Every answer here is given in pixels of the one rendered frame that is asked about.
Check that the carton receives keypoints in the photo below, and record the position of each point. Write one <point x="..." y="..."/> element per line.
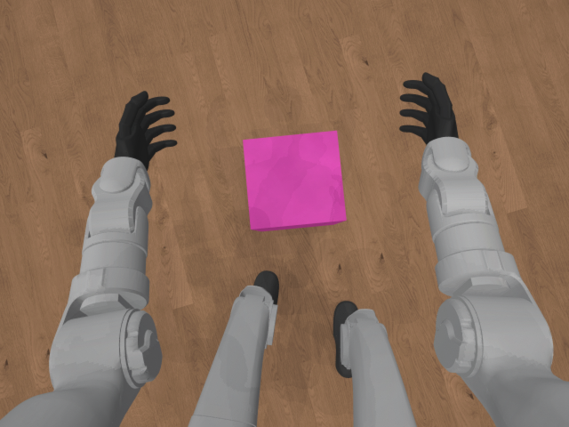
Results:
<point x="294" y="181"/>

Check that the robot right forearm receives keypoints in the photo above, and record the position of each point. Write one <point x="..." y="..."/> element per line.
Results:
<point x="471" y="257"/>

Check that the robot right hand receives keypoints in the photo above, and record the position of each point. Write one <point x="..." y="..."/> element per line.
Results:
<point x="439" y="118"/>

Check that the robot right upper arm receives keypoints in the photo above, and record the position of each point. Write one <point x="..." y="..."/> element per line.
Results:
<point x="501" y="348"/>

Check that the robot left hand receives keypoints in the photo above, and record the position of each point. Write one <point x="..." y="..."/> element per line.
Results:
<point x="133" y="138"/>

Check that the robot right thigh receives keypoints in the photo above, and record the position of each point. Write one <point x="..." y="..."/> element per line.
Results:
<point x="379" y="395"/>

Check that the robot left upper arm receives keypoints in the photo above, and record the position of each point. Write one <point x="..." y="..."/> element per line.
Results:
<point x="99" y="364"/>

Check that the robot left forearm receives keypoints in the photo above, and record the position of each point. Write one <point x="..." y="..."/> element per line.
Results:
<point x="113" y="268"/>

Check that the robot right foot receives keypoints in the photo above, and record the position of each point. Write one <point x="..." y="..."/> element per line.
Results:
<point x="341" y="313"/>

